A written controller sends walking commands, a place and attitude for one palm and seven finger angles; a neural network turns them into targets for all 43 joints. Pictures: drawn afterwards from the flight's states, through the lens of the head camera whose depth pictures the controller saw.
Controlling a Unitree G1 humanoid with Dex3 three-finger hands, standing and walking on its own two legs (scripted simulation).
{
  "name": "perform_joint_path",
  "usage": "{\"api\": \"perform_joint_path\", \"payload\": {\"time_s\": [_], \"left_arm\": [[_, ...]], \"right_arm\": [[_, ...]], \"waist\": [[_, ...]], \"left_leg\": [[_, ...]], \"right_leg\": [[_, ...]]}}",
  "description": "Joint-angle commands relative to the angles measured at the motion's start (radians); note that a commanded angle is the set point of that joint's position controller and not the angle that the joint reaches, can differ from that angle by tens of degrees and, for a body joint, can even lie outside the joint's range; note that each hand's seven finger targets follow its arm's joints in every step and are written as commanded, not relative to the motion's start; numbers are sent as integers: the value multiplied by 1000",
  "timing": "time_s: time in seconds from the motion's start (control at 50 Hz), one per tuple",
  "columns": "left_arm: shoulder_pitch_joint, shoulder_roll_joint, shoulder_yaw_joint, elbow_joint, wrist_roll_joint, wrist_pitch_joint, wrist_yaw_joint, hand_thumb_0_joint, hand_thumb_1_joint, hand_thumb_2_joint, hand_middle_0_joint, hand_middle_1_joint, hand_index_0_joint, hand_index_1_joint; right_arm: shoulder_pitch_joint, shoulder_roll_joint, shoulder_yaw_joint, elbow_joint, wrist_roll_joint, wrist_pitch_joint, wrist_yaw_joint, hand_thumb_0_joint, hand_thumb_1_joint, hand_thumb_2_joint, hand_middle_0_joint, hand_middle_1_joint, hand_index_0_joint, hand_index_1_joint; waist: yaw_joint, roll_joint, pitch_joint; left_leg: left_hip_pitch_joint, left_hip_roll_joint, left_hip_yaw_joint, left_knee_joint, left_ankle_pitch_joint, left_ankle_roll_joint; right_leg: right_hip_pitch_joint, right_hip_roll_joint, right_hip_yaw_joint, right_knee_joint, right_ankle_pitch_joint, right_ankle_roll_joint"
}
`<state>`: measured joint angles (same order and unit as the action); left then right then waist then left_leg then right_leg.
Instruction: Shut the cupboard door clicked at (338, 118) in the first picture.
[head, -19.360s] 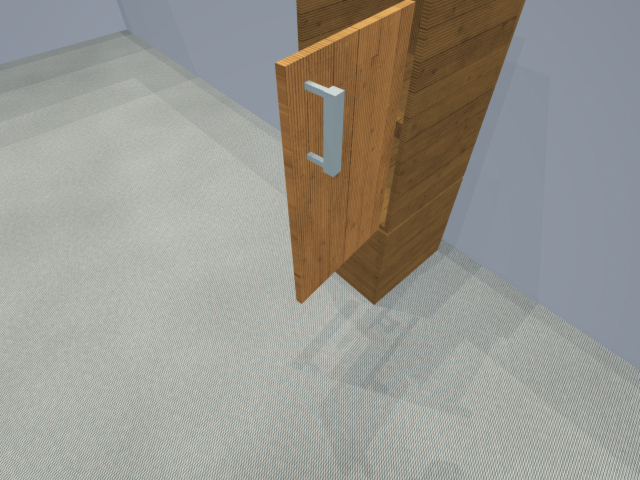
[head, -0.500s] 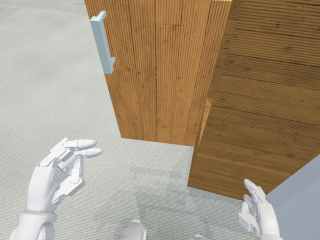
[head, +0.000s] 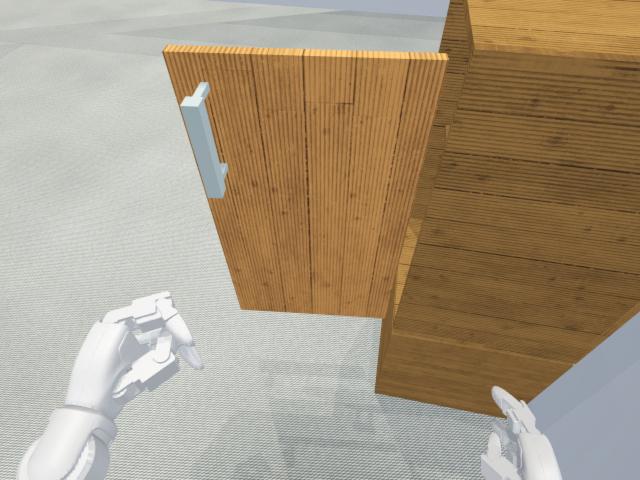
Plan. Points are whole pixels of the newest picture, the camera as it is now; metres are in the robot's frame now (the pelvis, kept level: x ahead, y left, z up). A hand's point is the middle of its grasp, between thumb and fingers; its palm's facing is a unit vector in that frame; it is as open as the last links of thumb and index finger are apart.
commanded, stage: raise the hand and make a fist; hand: left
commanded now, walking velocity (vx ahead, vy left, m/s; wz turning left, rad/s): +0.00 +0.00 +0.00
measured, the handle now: (209, 142) +0.49 +0.19 +0.17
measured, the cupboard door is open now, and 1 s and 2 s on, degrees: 97 97 97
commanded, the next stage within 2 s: bring the fist close to the handle in 0.80 s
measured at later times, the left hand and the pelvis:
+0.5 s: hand (125, 288) +0.24 +0.19 +0.20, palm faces +0.06 -0.99 -0.09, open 3.1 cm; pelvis +0.00 -0.01 +0.02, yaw +1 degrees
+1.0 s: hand (167, 319) +0.23 +0.16 +0.16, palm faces +0.01 -1.00 -0.08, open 3.1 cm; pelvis -0.01 -0.03 +0.03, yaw +0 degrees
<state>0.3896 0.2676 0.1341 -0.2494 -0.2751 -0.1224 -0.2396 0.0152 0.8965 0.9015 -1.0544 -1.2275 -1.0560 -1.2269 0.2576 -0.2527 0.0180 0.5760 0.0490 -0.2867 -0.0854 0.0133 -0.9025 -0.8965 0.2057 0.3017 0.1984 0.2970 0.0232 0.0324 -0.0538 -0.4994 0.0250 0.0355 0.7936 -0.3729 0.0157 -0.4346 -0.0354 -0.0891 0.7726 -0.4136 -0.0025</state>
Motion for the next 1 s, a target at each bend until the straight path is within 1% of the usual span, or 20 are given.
{"api": "perform_joint_path", "payload": {"time_s": [0.0,0.06,0.1,0.12,0.14,0.22,0.32,0.38,0.44,0.5,0.52,0.56,0.62,0.7,0.72,0.8,0.82,0.9,0.92,0.98], "left_arm": [[-131,134,179,-309,-47,-58,70,0,900,900,-1227,-1420,-1227,-1420],[-157,103,137,-286,-46,-21,59,0,900,900,-1282,-1480,-1282,-1480],[-177,80,89,-259,-39,31,34,0,900,900,-1300,-1500,-1300,-1500],[-165,78,78,-209,-34,68,21,0,900,900,-1300,-1500,-1300,-1500],[-192,80,68,-224,-28,96,8,0,900,900,-1300,-1500,-1300,-1500],[-253,167,148,-255,-22,186,5,0,900,900,-1300,-1500,-1300,-1500],[-364,226,242,-346,-39,163,48,0,900,900,-1300,-1500,-1300,-1500],[-408,172,200,-318,-51,158,40,0,900,900,-1300,-1500,-1300,-1500],[-325,100,136,-177,-55,219,2,0,900,900,-1300,-1500,-1300,-1500],[-291,113,133,-146,-52,292,-25,0,900,900,-1300,-1500,-1300,-1500],[-279,141,153,-150,-49,302,-22,0,900,900,-1300,-1500,-1300,-1500],[-311,170,188,-227,-44,294,-8,0,900,900,-1300,-1500,-1300,-1500],[-371,240,260,-325,-42,217,42,0,900,900,-1300,-1500,-1300,-1500],[-396,172,210,-325,-36,114,78,0,900,900,-1300,-1500,-1300,-1500],[-373,181,206,-288,-31,109,76,0,900,900,-1300,-1500,-1300,-1500],[-342,125,121,-198,-25,161,29,0,900,900,-1300,-1500,-1300,-1500],[-306,134,130,-148,-27,184,19,0,900,900,-1300,-1500,-1300,-1500],[-390,168,161,-188,-38,224,6,0,900,900,-1300,-1500,-1300,-1500],[-427,212,200,-184,-39,213,19,0,900,900,-1300,-1500,-1300,-1500],[-561,213,225,-190,-43,169,54,0,900,900,-1300,-1500,-1300,-1500]], "right_arm": [[-69,-89,-21,-173,4,-54,5,0,-900,-900,200,300,200,300],[-72,-94,-16,-164,6,-47,17,0,-900,-900,200,300,200,300],[-79,-99,-10,-163,11,-41,18,0,-900,-900,200,300,200,300],[-81,-104,-7,-160,13,-35,16,0,-900,-900,200,300,200,300],[-85,-105,-7,-163,16,-28,14,0,-900,-900,200,300,200,300],[-105,-110,1,-173,15,-1,1,0,-900,-900,200,300,200,300],[-140,-90,15,-163,5,0,0,0,-900,-900,200,300,200,300],[-156,-83,19,-143,13,-7,2,0,-900,-900,200,300,200,300],[-155,-90,16,-128,23,-6,5,0,-900,-900,200,300,200,300],[-162,-100,12,-142,30,10,0,0,-900,-900,200,300,200,300],[-166,-104,10,-145,32,15,1,0,-900,-900,200,300,200,300],[-180,-96,8,-165,25,17,-2,0,-900,-900,200,300,200,300],[-184,-90,9,-161,11,9,-1,0,-900,-900,200,300,200,300],[-172,-74,12,-135,10,-20,4,0,-900,-900,200,300,200,300],[-162,-83,9,-123,9,-24,4,0,-900,-900,200,300,200,300],[-163,-91,6,-117,20,-35,-5,0,-900,-900,200,300,200,300],[-160,-97,3,-114,22,-33,-5,0,-900,-900,200,300,200,300],[-184,-100,4,-130,21,-26,-15,0,-900,-900,200,300,200,300],[-181,-104,1,-120,18,-26,-18,0,-900,-900,200,300,200,300],[-184,-93,3,-107,13,-35,-21,0,-900,-900,200,300,200,300]], "waist": [[35,60,-183],[19,46,-142],[12,55,-93],[4,13,-50],[8,19,-56],[21,-14,-84],[37,18,-159],[27,60,-123],[25,3,-35],[31,-19,3],[34,-62,6],[40,-63,-52],[43,-57,-96],[30,82,-73],[22,40,-55],[15,41,35],[15,-38,55],[21,-70,9],[20,-98,4],[15,-41,-52]], "left_leg": [[204,-21,-67,-180,289,-4],[225,-17,-61,-194,316,-4],[230,-16,-61,-215,292,-3],[211,-15,-60,-218,275,4],[223,-16,-60,-231,271,5],[258,-20,-60,-261,262,11],[335,-21,-61,-287,331,5],[358,-23,-56,-306,320,1],[321,-25,-46,-317,276,4],[300,-31,-41,-327,225,10],[289,-30,-38,-323,217,12],[314,-35,-31,-321,227,17],[329,-33,-29,-314,240,15],[356,-38,-24,-321,216,6],[339,-34,-25,-316,206,9],[310,-38,-19,-320,135,11],[285,-34,-23,-315,124,13],[295,-38,-23,-305,134,19],[294,-32,-29,-301,139,19],[333,-35,-29,-305,162,18]], "right_leg": [[103,50,-7,-118,318,-15],[112,52,-6,-145,355,-10],[107,51,-6,-173,340,-10],[110,50,0,-193,335,-8],[119,47,1,-202,334,-7],[168,46,6,-243,314,-6],[233,49,1,-262,359,-13],[223,48,0,-284,355,-14],[202,44,4,-315,334,-7],[190,37,17,-342,283,0],[200,32,30,-357,259,4],[213,26,38,-357,248,8],[232,26,53,-361,229,10],[210,30,49,-364,203,-1],[208,27,57,-375,190,3],[163,18,79,-418,91,9],[164,12,95,-433,60,16],[169,3,110,-434,31,24],[171,3,113,-433,22,25],[179,9,97,-409,62,19]]}}
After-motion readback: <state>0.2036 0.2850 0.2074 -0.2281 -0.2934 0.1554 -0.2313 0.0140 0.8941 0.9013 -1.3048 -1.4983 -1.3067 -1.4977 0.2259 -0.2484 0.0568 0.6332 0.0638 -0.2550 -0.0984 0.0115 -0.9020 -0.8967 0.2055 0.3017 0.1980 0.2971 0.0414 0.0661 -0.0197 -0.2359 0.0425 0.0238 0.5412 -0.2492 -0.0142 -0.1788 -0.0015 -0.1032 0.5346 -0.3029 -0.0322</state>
